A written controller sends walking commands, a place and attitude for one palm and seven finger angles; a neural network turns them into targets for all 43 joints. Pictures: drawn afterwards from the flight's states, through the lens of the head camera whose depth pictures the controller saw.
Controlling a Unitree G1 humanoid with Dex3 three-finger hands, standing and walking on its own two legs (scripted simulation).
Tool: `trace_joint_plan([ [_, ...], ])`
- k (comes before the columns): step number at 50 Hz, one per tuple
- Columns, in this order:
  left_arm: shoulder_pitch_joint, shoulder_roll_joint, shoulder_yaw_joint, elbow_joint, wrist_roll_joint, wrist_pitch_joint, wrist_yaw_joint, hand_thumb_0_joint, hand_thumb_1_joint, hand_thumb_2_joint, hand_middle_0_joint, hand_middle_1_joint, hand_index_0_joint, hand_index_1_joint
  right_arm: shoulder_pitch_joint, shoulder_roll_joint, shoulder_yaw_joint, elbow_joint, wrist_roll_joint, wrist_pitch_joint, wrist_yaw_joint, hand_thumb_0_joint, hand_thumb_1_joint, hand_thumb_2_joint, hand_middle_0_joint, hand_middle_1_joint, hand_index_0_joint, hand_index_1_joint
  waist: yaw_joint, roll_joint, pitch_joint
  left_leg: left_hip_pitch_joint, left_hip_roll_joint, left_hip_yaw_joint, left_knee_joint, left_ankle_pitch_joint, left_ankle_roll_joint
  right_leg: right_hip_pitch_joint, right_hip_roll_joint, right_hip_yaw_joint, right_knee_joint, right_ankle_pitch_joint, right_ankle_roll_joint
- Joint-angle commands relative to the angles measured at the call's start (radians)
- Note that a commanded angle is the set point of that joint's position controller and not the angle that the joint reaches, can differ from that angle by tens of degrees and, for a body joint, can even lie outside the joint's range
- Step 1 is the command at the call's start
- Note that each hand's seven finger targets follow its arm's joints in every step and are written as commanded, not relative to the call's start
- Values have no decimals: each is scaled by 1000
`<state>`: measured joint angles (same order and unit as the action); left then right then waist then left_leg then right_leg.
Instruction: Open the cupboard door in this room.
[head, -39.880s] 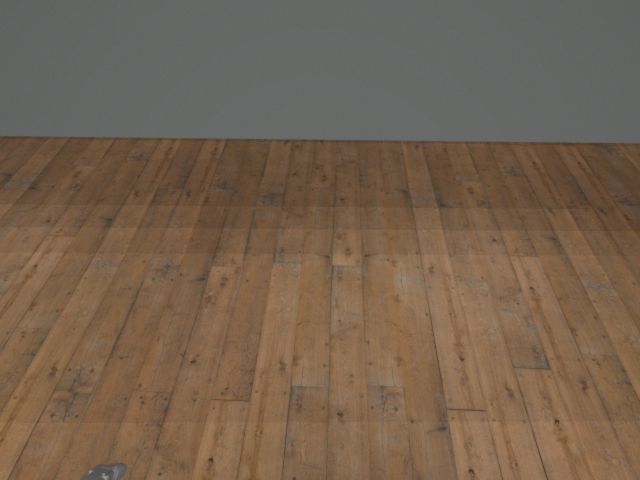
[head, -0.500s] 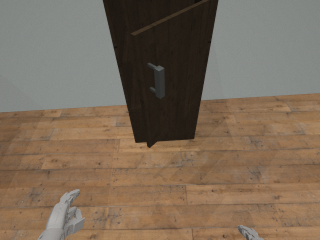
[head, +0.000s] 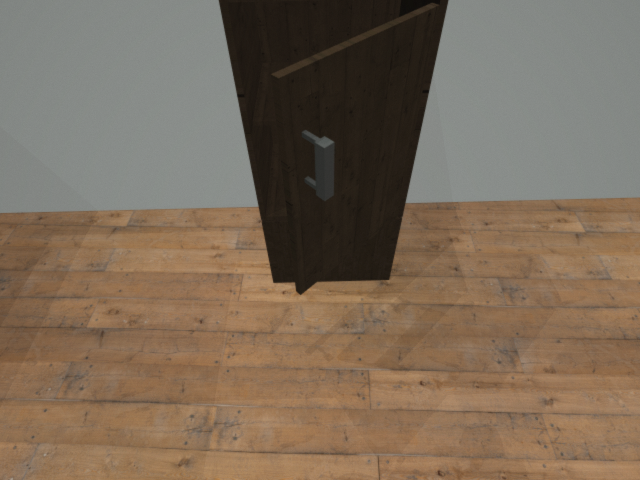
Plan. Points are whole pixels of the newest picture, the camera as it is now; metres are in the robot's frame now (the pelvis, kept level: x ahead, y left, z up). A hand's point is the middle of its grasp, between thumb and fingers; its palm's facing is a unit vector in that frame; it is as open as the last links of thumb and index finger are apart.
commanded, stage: let the arm hang, fingers relaxed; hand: left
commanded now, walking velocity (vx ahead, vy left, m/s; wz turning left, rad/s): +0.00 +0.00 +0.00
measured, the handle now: (316, 165) +0.62 +0.04 +0.03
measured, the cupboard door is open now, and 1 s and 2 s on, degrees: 43 43 43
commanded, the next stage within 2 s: look to check the result in 0.42 s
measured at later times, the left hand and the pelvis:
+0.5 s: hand out of the picture +0.01 +0.19 -0.17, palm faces +0.02 -0.98 -0.21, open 7.3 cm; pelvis +0.00 +0.01 +0.00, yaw +0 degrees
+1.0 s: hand out of the picture +0.05 +0.23 -0.16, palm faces +0.01 -0.96 -0.28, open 7.4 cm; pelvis +0.00 +0.01 +0.00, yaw +0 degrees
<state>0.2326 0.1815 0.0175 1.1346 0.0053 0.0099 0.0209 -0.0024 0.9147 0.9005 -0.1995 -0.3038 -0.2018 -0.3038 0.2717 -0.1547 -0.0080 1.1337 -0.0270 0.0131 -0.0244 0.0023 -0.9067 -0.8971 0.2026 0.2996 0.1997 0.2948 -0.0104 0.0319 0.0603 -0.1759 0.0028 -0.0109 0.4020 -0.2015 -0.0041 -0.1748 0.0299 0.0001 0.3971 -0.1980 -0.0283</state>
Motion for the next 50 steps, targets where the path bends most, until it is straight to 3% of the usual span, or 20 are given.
trace_joint_plan([
  [1, 27, 105, 16, -28, 0, -20, 11, 0, 900, 900, -200, -300, -200, -300, 64, -99, -15, -18, 5, -11, -9, 0, -900, -900, 200, 300, 200, 300, 0, -34, 17, -24, 72, -55, -78, -14, 31, -40, -107, 101, -105, -65, -18],
  [18, 40, 94, 21, -24, 4, -26, 12, 0, 900, 900, -200, -300, -200, -300, 61, -92, -16, -15, 4, -22, -11, 0, -900, -900, 200, 300, 200, 300, 0, -19, 12, -29, 79, -66, -88, 8, 35, -37, -112, 91, -74, -12, -14],
  [50, -81, 229, 30, -37, 5, -42, 0, 0, 900, 900, -200, -300, -200, -300, -90, -244, -28, -39, 5, -33, 0, 0, -900, -900, 200, 300, 200, 300, 1, -30, -51, 44, 95, -85, -117, 99, 31, 22, -132, 101, -101, 76, -15],
])
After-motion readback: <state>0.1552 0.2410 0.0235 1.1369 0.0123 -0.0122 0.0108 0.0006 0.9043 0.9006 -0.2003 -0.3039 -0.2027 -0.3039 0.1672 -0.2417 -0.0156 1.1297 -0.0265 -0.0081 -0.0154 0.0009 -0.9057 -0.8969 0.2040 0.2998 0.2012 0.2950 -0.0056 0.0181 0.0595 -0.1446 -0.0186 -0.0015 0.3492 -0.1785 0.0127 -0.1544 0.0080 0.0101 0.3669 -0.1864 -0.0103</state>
